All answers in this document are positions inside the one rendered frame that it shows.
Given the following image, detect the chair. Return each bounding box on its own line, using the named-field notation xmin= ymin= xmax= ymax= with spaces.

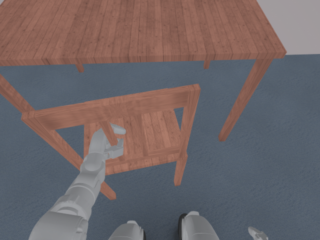
xmin=21 ymin=84 xmax=201 ymax=200

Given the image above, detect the robot left forearm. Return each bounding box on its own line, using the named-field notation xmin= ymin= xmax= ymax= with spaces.
xmin=28 ymin=152 xmax=106 ymax=240

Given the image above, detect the robot left upper arm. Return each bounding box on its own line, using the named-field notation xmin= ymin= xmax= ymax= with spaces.
xmin=31 ymin=211 xmax=88 ymax=240

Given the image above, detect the robot right hand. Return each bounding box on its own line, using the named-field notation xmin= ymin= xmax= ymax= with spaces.
xmin=248 ymin=226 xmax=268 ymax=240

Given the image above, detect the table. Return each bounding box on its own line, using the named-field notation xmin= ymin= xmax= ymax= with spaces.
xmin=0 ymin=0 xmax=287 ymax=142

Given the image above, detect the robot thigh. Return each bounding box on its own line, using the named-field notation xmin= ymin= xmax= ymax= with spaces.
xmin=108 ymin=223 xmax=144 ymax=240
xmin=181 ymin=215 xmax=219 ymax=240

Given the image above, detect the robot left thigh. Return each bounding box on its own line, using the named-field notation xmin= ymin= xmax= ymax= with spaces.
xmin=108 ymin=223 xmax=144 ymax=240

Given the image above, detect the robot left hand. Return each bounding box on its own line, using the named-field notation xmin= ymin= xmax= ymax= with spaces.
xmin=88 ymin=122 xmax=126 ymax=160

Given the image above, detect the robot right thigh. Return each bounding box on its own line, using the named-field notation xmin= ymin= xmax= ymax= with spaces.
xmin=181 ymin=215 xmax=219 ymax=240

